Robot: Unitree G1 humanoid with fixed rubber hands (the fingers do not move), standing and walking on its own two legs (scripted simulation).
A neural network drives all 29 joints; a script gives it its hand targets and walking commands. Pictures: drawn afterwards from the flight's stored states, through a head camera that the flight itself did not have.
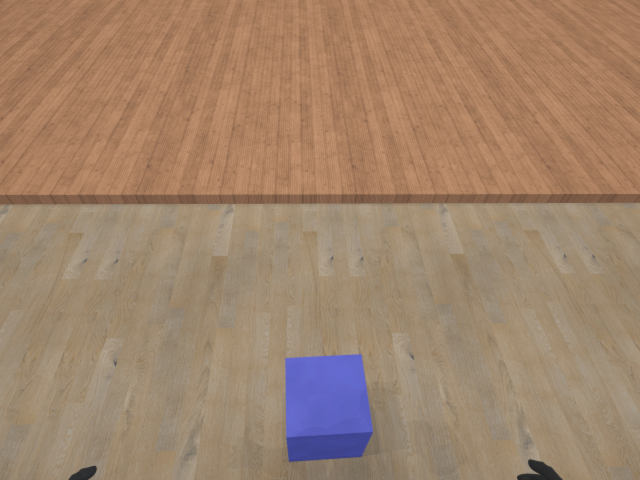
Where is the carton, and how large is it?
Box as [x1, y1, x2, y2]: [285, 354, 372, 461]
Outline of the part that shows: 361,354 285,358 286,438 289,461 361,456 372,432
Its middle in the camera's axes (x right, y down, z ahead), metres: +0.02 +0.47 +1.09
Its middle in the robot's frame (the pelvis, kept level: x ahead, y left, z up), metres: +0.42 -0.04 -0.66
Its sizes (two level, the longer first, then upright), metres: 0.210 0.200 0.250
